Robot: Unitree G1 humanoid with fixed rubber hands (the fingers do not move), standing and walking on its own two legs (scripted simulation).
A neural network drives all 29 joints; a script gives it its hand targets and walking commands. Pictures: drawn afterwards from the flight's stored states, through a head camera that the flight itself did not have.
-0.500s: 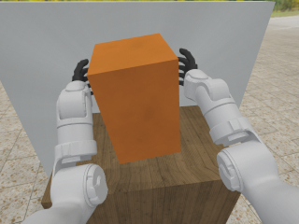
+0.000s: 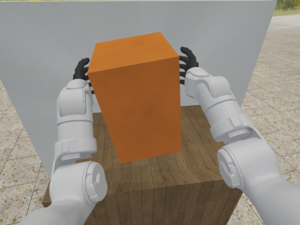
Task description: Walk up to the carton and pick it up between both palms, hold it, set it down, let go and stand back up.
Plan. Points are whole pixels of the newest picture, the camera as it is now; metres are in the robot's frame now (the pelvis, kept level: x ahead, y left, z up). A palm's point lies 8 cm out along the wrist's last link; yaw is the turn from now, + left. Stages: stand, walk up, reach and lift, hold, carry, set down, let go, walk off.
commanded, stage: hold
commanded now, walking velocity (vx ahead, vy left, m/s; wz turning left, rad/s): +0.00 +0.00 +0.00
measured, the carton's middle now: (140, 98) +0.40 +0.01 +0.21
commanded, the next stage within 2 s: none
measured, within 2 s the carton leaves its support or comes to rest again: neither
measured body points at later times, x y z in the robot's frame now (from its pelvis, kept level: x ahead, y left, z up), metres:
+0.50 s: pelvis +0.00 +0.00 +0.00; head -0.09 +0.02 +0.44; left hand +0.38 +0.16 +0.27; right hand +0.38 -0.12 +0.29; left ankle +0.03 +0.12 -0.75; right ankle -0.01 -0.10 -0.75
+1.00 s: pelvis +0.00 +0.00 +0.00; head -0.09 +0.02 +0.44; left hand +0.39 +0.16 +0.28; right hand +0.38 -0.12 +0.30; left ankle +0.03 +0.12 -0.75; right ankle -0.01 -0.10 -0.75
